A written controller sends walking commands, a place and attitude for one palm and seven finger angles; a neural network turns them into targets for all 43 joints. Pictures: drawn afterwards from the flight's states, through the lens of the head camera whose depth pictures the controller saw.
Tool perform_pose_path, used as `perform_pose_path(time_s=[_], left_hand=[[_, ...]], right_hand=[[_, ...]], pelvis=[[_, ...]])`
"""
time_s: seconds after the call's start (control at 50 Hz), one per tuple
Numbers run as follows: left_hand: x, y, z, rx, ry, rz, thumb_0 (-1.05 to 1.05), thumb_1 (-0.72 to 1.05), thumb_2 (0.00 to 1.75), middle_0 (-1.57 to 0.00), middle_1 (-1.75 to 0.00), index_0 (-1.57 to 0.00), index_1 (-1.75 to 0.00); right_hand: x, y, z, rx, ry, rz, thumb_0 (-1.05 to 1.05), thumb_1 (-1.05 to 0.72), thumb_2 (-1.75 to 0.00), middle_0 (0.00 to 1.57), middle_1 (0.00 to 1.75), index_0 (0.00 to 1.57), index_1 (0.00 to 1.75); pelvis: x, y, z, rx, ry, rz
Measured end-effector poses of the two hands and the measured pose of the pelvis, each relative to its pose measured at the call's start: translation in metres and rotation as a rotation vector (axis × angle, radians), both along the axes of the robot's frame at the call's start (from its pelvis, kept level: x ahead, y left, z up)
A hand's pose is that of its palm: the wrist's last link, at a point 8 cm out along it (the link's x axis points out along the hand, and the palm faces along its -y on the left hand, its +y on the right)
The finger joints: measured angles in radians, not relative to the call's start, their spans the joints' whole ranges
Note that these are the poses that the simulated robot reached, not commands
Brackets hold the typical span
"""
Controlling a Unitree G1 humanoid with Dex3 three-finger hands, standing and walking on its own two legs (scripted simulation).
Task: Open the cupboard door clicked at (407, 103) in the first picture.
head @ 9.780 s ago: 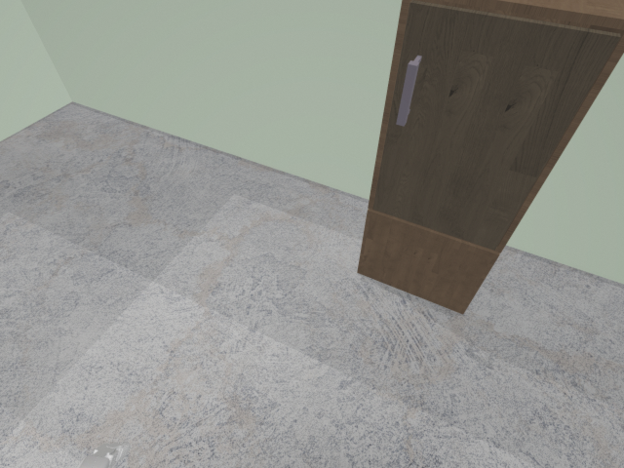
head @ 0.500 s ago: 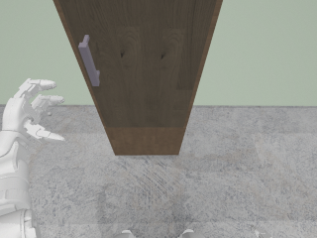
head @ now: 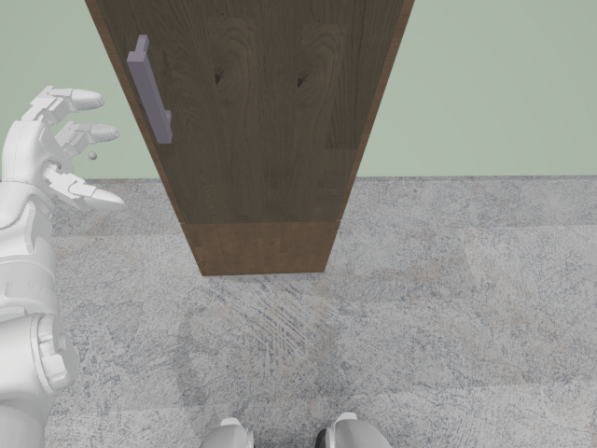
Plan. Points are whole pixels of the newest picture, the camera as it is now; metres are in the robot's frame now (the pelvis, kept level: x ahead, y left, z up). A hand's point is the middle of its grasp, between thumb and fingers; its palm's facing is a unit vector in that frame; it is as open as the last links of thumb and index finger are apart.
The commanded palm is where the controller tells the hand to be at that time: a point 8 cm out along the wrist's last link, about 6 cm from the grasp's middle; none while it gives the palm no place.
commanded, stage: move the hooked fingers beside the handle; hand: left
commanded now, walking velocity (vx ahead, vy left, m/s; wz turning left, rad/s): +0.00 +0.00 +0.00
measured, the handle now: (154, 93) +0.59 +0.20 +0.09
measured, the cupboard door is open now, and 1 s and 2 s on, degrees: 0 0 0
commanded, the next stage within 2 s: slide the fingers in behind the handle in 1.36 s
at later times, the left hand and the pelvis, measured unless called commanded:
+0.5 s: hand (98, 112) +0.53 +0.26 +0.09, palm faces +0.00 -1.00 +0.00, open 14.0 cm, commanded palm +0.52 +0.30 +0.08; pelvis +0.01 +0.00 -0.01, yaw -2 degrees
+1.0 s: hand (102, 118) +0.53 +0.26 +0.09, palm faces +0.00 -1.00 +0.00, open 14.0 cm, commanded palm +0.51 +0.30 +0.08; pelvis +0.02 +0.01 -0.01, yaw -2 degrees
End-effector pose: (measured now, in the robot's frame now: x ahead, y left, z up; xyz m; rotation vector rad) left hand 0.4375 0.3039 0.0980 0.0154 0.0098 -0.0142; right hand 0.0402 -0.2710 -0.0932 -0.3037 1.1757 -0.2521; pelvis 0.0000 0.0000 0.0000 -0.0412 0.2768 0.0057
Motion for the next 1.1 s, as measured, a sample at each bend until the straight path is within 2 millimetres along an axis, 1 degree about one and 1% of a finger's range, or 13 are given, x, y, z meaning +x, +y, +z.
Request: perform_pose_path(time_s=[0.06,0.12,0.32,0.4,0.48,0.58,0.66,0.72,0.76,0.86,0.92,1.02,1.1], left_hand=[[0.012,-0.005,-0.003,-0.02,0.011,0.006,-0.01,-0.5,0.3,-0.3,-1.2,-0.3,-1.2],[0.024,-0.005,-0.005,-0.021,0.021,0.024,-0.01,-0.5,0.3,-0.3,-1.2,-0.3,-1.2],[0.054,0.008,0.002,0.002,0.011,0.038,-0.01,-0.5,0.3,-0.3,-1.2,-0.3,-1.2],[0.063,0.012,0.0,-0.013,0.032,0.025,-0.01,-0.5,0.3,-0.3,-1.2,-0.3,-1.2],[0.073,0.012,-0.003,-0.01,0.036,0.015,-0.01,-0.5,0.3,-0.3,-1.2,-0.3,-1.2],[0.084,0.01,-0.005,-0.017,0.015,0.011,-0.01,-0.5,0.3,-0.3,-1.2,-0.3,-1.2],[0.087,0.008,-0.012,-0.017,0.04,0.002,-0.01,-0.5,0.3,-0.3,-1.2,-0.3,-1.2],[0.085,0.009,-0.017,-0.01,0.05,0.008,-0.01,-0.5,0.3,-0.3,-1.2,-0.3,-1.2],[0.083,0.01,-0.016,-0.005,0.039,0.016,-0.01,-0.5,0.3,-0.3,-1.2,-0.3,-1.2],[0.079,0.01,-0.004,-0.007,-0.012,0.027,-0.01,-0.5,0.3,-0.3,-1.2,-0.3,-1.2],[0.076,0.008,0.0,-0.015,0.004,0.022,-0.01,-0.5,0.3,-0.3,-1.2,-0.3,-1.2],[0.069,0.007,-0.009,-0.01,0.069,0.016,-0.01,-0.5,0.3,-0.3,-1.2,-0.3,-1.2],[0.065,0.007,-0.014,-0.002,0.051,0.03,-0.01,-0.5,0.3,-0.3,-1.2,-0.3,-1.2]], right_hand=[[-0.011,0.001,-0.001,-0.001,0.034,-0.02,0.01,-0.9,-0.89,0.2,0.3,0.2,0.3],[-0.023,0.001,-0.001,-0.005,0.062,-0.046,0.01,-0.9,-0.89,0.2,0.3,0.2,0.3],[-0.063,0.003,0.002,-0.015,0.195,-0.108,0.01,-0.9,-0.89,0.2,0.3,0.2,0.3],[-0.072,0.004,0.004,-0.023,0.241,-0.12,0.01,-0.9,-0.89,0.2,0.3,0.2,0.3],[-0.076,0.005,0.007,-0.035,0.268,-0.123,0.01,-0.9,-0.89,0.2,0.3,0.2,0.3],[-0.077,0.009,0.008,-0.035,0.286,-0.131,0.01,-0.9,-0.89,0.2,0.3,0.2,0.3],[-0.074,0.014,0.008,-0.022,0.288,-0.138,0.01,-0.91,-0.89,0.2,0.3,0.2,0.3],[-0.07,0.018,0.007,-0.008,0.283,-0.141,0.01,-0.91,-0.89,0.2,0.3,0.2,0.3],[-0.067,0.02,0.006,0.002,0.278,-0.14,0.01,-0.9,-0.89,0.2,0.3,0.2,0.3],[-0.056,0.024,0.003,0.024,0.261,-0.129,0.0,-0.9,-0.89,0.2,0.3,0.2,0.3],[-0.048,0.023,0.002,0.033,0.24,-0.121,0.0,-0.9,-0.89,0.2,0.3,0.2,0.3],[-0.036,0.02,0.0,0.03,0.202,-0.099,0.0,-0.9,-0.89,0.2,0.3,0.2,0.3],[-0.033,0.014,0.0,0.012,0.188,-0.083,0.0,-0.9,-0.89,0.2,0.3,0.2,0.3]], pelvis=[[0.0,0.001,-0.001,0.0,0.013,-0.005],[0.0,0.001,-0.003,-0.001,0.026,-0.013],[0.003,0.001,-0.007,-0.013,0.071,-0.022],[0.004,0.002,-0.008,-0.019,0.088,-0.022],[0.005,0.004,-0.009,-0.025,0.108,-0.019],[0.008,0.006,-0.011,-0.029,0.125,-0.025],[0.012,0.008,-0.01,-0.031,0.13,-0.03],[0.015,0.01,-0.01,-0.032,0.13,-0.035],[0.016,0.01,-0.009,-0.032,0.127,-0.036],[0.02,0.01,-0.007,-0.034,0.112,-0.031],[0.021,0.009,-0.006,-0.034,0.103,-0.026],[0.019,0.008,-0.006,-0.03,0.092,-0.023],[0.015,0.006,-0.008,-0.028,0.092,-0.02]])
